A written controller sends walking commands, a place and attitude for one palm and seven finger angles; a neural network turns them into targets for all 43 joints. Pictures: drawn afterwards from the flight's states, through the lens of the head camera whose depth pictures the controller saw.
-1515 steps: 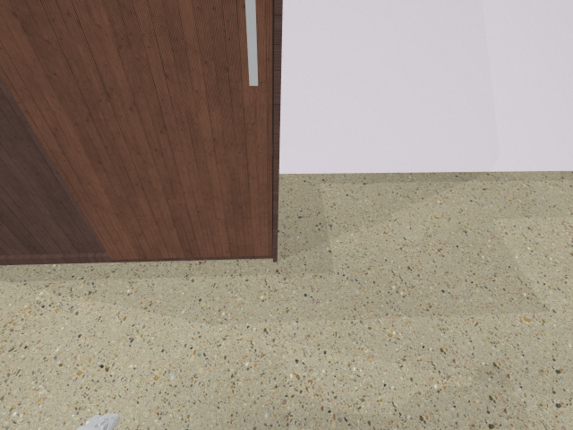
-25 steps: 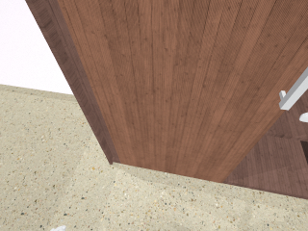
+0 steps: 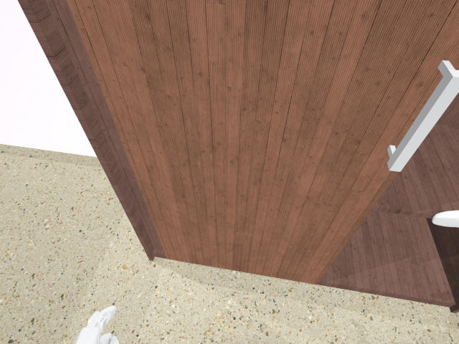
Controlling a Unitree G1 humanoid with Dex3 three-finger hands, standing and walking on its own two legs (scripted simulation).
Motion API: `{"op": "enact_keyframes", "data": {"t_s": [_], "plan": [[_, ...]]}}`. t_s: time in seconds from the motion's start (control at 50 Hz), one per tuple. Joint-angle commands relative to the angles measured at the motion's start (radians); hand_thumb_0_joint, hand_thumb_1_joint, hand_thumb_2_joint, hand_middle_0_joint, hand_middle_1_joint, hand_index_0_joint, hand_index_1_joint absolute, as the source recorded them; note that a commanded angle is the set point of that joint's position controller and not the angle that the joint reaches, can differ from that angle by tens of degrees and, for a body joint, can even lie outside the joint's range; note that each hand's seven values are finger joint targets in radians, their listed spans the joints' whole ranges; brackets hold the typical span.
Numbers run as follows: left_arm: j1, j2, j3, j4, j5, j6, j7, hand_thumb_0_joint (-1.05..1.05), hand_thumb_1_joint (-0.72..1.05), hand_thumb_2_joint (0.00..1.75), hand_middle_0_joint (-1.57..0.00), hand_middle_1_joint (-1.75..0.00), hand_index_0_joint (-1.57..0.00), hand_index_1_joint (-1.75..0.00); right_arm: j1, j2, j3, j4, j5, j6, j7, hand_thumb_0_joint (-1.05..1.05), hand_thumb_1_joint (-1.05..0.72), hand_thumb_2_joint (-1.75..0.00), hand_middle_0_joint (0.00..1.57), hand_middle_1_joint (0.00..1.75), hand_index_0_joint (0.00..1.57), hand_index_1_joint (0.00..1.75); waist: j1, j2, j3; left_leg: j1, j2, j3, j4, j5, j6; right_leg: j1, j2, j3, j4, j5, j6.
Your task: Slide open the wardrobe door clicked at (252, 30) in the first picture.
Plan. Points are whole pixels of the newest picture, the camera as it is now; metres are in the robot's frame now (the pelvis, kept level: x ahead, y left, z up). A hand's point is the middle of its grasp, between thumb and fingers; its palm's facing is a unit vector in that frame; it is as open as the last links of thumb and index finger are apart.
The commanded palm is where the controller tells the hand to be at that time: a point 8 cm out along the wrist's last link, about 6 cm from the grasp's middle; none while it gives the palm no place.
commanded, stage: slip the hand off the handle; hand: right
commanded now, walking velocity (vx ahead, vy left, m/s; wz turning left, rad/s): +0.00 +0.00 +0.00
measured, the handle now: (417, 121) +0.46 -0.30 +0.17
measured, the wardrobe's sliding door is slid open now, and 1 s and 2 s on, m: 0.55 0.55 0.55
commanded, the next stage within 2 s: draw the hand back to the body in 0.36 s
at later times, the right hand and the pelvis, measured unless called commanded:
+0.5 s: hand out of the picture +0.28 -0.34 +0.15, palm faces +0.41 +0.89 -0.21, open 14.6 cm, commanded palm +0.24 -0.37 +0.16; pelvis -0.02 +0.01 +0.00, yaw -2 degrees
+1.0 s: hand out of the picture +0.23 -0.30 +0.16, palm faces +0.15 +0.99 -0.04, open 14.5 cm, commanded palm +0.19 -0.34 +0.17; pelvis -0.02 +0.00 +0.01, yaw -1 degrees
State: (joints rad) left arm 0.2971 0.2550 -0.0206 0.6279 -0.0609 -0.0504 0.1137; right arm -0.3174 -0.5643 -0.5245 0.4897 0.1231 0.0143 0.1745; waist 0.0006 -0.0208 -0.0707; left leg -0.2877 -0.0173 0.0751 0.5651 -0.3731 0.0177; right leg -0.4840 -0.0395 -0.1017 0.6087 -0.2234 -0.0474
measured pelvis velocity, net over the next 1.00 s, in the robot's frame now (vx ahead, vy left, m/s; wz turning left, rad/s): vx -0.02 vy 0.00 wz -0.02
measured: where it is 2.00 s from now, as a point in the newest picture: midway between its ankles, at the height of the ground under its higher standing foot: outside the picture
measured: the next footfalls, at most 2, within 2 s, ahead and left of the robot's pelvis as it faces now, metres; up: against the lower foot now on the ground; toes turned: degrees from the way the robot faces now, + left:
none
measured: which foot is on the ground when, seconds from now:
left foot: down 0.00-1.00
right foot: down 0.00-1.00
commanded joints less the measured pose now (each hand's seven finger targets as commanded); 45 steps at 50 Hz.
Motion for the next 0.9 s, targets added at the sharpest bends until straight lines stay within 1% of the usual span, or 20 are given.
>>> {"op": "enact_keyframes", "data": {"t_s": [0.0, 0.04, 0.12, 0.18, 0.22, 0.26, 0.3, 0.34, 0.38, 0.42, 0.46, 0.48, 0.5, 0.54, 0.58, 0.64, 0.68, 0.78, 0.86, 0.88], "plan": [[-0.052, 0.161, 0.049, -0.122, -0.002, -0.067, 0.026, 0.0, 0.9, 0.9, -0.2, -0.3, -0.2, -0.3, -0.336, -0.345, -0.047, -0.304, 0.013, -0.038, -0.02, 0.0, 0.55, -0.2, 0.25, 1.15, 0.25, 1.15, 0.001, -0.129, -0.24, -0.157, -0.025, -0.035, -0.091, 0.207, 0.002, 0.412, -0.003, 0.134, -0.072, 0.176, -0.001], [-0.072, 0.152, 0.039, -0.122, -0.004, -0.077, 0.029, 0.0, 0.9, 0.9, -0.2, -0.3, -0.2, -0.3, -0.329, -0.275, 0.009, -0.293, 0.02, -0.03, -0.015, 0.0, 0.55, -0.2, 0.25, 1.15, 0.25, 1.15, 0.013, -0.096, -0.198, -0.175, -0.024, -0.029, -0.097, 0.174, 0.0, 0.403, -0.003, 0.148, -0.087, 0.123, 0.002], [-0.088, 0.155, 0.031, -0.114, -0.009, -0.088, 0.037, 0.0, 0.9, 0.9, -0.2, -0.3, -0.2, -0.3, -0.317, -0.306, -0.017, -0.247, 0.03, -0.02, -0.008, 0.0, 0.55, -0.2, 0.25, 1.15, 0.25, 1.15, 0.005, -0.063, -0.167, -0.161, -0.017, -0.033, -0.115, 0.141, 0.0, 0.367, 0.002, 0.148, -0.102, 0.058, 0.004], [-0.108, 0.148, 0.026, -0.124, -0.009, -0.101, 0.039, 0.0, 0.9, 0.9, -0.2, -0.3, -0.2, -0.3, -0.339, -0.299, 0.005, -0.297, 0.027, -0.029, -0.005, 0.0, 0.55, -0.2, 0.25, 1.15, 0.25, 1.15, -0.003, -0.12, -0.181, -0.148, -0.014, -0.039, -0.119, 0.137, 0.006, 0.38, 0.008, 0.147, -0.101, 0.047, 0.004], [-0.113, 0.147, 0.024, -0.122, -0.007, -0.108, 0.036, 0.0, 0.9, 0.9, -0.2, -0.3, -0.2, -0.3, -0.315, -0.302, -0.006, -0.3, 0.029, -0.034, -0.006, 0.0, 0.55, -0.2, 0.25, 1.15, 0.25, 1.15, -0.006, -0.101, -0.185, -0.144, -0.014, -0.037, -0.121, 0.134, 0.005, 0.385, 0.006, 0.15, -0.106, 0.047, 0.005], [-0.122, 0.143, 0.025, -0.134, -0.004, -0.117, 0.032, 0.0, 0.9, 0.9, -0.2, -0.3, -0.2, -0.3, -0.241, -0.295, -0.018, -0.346, 0.036, -0.043, -0.003, 0.0, 0.55, -0.2, 0.25, 1.15, 0.25, 1.15, -0.028, -0.126, -0.225, -0.12, -0.016, -0.034, -0.113, 0.154, 0.008, 0.406, 0.009, 0.15, -0.106, 0.082, 0.006], [-0.123, 0.144, 0.02, -0.126, -0.005, -0.122, 0.032, 0.0, 0.9, 0.9, -0.2, -0.3, -0.2, -0.3, -0.259, -0.327, -0.046, -0.352, 0.045, -0.044, -0.004, 0.0, 0.55, -0.2, 0.25, 1.15, 0.25, 1.15, -0.024, -0.109, -0.21, -0.106, -0.015, -0.038, -0.121, 0.172, 0.005, 0.384, 0.011, 0.138, -0.097, 0.1, 0.004], [-0.124, 0.146, 0.019, -0.115, -0.007, -0.125, 0.035, 0.0, 0.9, 0.9, -0.2, -0.3, -0.2, -0.3, -0.253, -0.317, -0.049, -0.299, 0.054, -0.033, -0.002, 0.0, 0.55, -0.2, 0.25, 1.15, 0.25, 1.15, -0.017, -0.072, -0.159, -0.124, -0.013, -0.039, -0.13, 0.142, -0.001, 0.354, 0.012, 0.136, -0.104, 0.059, 0.005], [-0.126, 0.147, 0.022, -0.117, -0.009, -0.13, 0.038, 0.0, 0.9, 0.9, -0.2, -0.3, -0.2, -0.3, -0.254, -0.344, -0.062, -0.313, 0.049, -0.032, 0.0, 0.0, 0.55, -0.2, 0.25, 1.15, 0.25, 1.15, -0.022, -0.092, -0.17, -0.108, -0.01, -0.048, -0.132, 0.146, 0.0, 0.346, 0.017, 0.124, -0.093, 0.066, 0.002], [-0.131, 0.142, 0.014, -0.117, -0.01, -0.135, 0.038, 0.0, 0.9, 0.9, -0.2, -0.3, -0.2, -0.3, -0.306, -0.296, -0.002, -0.321, 0.04, -0.028, 0.004, 0.0, 0.55, -0.2, 0.25, 1.15, 0.25, 1.15, -0.005, -0.11, -0.157, -0.138, -0.01, -0.045, -0.13, 0.124, -0.002, 0.358, 0.016, 0.131, -0.101, 0.042, 0.002], [-0.12, 0.147, 0.02, -0.107, -0.006, -0.141, 0.04, 0.0, 0.9, 0.9, -0.2, -0.3, -0.2, -0.3, -0.314, -0.297, -0.002, -0.313, 0.036, -0.036, 0.002, 0.0, 0.55, -0.2, 0.25, 1.15, 0.25, 1.15, -0.004, -0.123, -0.158, -0.153, -0.012, -0.043, -0.128, 0.105, 0.001, 0.368, 0.015, 0.142, -0.106, 0.013, 0.004], [-0.119, 0.161, 0.011, -0.108, -0.028, -0.153, 0.047, 0.0, 0.9, 0.9, -0.2, -0.3, -0.2, -0.3, -0.284, -0.199, 0.052, -0.26, 0.185, -0.041, 0.129, 0.0, 0.55, -0.2, 0.25, 1.15, 0.25, 1.15, 0.035, -0.069, -0.189, -0.073, -0.008, -0.058, -0.16, 0.145, 0.0, 0.387, 0.018, 0.135, -0.102, 0.033, 0.001], [-0.123, 0.165, 0.016, -0.105, -0.033, -0.16, 0.056, 0.0, 0.9, 0.9, -0.2, -0.3, -0.2, -0.3, -0.284, -0.302, -0.026, -0.269, 0.21, -0.047, 0.195, 0.0, 0.55, -0.2, 0.25, 1.15, 0.25, 1.15, 0.007, -0.059, -0.211, -0.046, -0.004, -0.068, -0.16, 0.182, -0.006, 0.388, 0.016, 0.131, -0.09, 0.061, -0.004], [-0.134, 0.164, 0.002, -0.121, -0.035, -0.176, 0.062, 0.0, 0.9, 0.9, -0.2, -0.3, -0.2, -0.3, -0.267, -0.326, -0.041, -0.248, 0.256, -0.047, 0.309, 0.0, 0.55, -0.2, 0.25, 1.15, 0.25, 1.15, -0.003, -0.065, -0.206, -0.034, 0.003, -0.083, -0.153, 0.235, -0.015, 0.378, 0.025, 0.128, -0.086, 0.089, -0.005], [-0.124, 0.174, 0.005, -0.132, -0.033, -0.183, 0.055, 0.0, 0.9, 0.9, -0.2, -0.3, -0.2, -0.3, -0.196, -0.408, -0.13, -0.193, 0.28, -0.054, 0.377, 0.0, 0.55, -0.2, 0.25, 1.15, 0.25, 1.15, -0.03, -0.058, -0.175, -0.023, 0.013, -0.121, -0.155, 0.249, -0.036, 0.327, 0.028, 0.132, -0.065, 0.105, -0.003], [-0.133, 0.156, 0.005, -0.175, -0.034, -0.198, 0.029, 0.0, 0.9, 0.9, -0.2, -0.3, -0.2, -0.3, -0.106, -0.368, -0.126, -0.243, 0.273, -0.034, 0.358, 0.0, 0.55, -0.2, 0.25, 1.15, 0.25, 1.15, -0.052, -0.066, -0.143, -0.056, 0.007, -0.084, -0.142, 0.206, -0.021, 0.32, 0.021, 0.132, -0.091, 0.091, 0.001], [-0.145, 0.151, 0.009, -0.205, -0.037, -0.209, 0.017, 0.0, 0.9, 0.9, -0.2, -0.3, -0.2, -0.3, -0.051, -0.344, -0.133, -0.307, 0.281, -0.024, 0.327, 0.0, 0.55, -0.2, 0.25, 1.15, 0.25, 1.15, -0.062, -0.079, -0.14, -0.058, 0.005, -0.095, -0.148, 0.183, -0.024, 0.333, 0.017, 0.127, -0.088, 0.085, 0.003], [-0.149, 0.15, 0.014, -0.221, -0.039, -0.224, 0.006, 0.0, 0.9, 0.9, -0.2, -0.3, -0.2, -0.3, 0.074, -0.264, -0.115, -0.424, 0.298, 0.006, 0.289, 0.0, 0.55, -0.2, 0.25, 1.15, 0.25, 1.15, -0.059, -0.032, -0.134, -0.06, 0.0, -0.088, -0.151, 0.21, -0.038, 0.353, 0.007, 0.119, -0.091, 0.097, 0.002], [-0.168, 0.143, 0.008, -0.213, -0.038, -0.233, 0.014, 0.0, 0.9, 0.9, -0.2, -0.3, -0.2, -0.3, 0.05, -0.22, -0.072, -0.562, 0.29, 0.026, 0.268, 0.0, 0.55, -0.2, 0.25, 1.15, 0.25, 1.15, -0.049, -0.119, -0.112, -0.086, -0.013, -0.062, -0.158, 0.173, -0.025, 0.398, 0.007, 0.135, -0.125, 0.066, 0.006], [-0.173, 0.14, 0.007, -0.21, -0.039, -0.234, 0.018, 0.0, 0.9, 0.9, -0.2, -0.3, -0.2, -0.3, 0.04, -0.218, -0.064, -0.598, 0.288, 0.026, 0.255, 0.0, 0.51, -0.22, 0.25, 1.13, 0.25, 1.13, -0.044, -0.092, -0.11, -0.078, -0.015, -0.068, -0.166, 0.171, -0.031, 0.404, 0.007, 0.131, -0.118, 0.07, 0.003]]}}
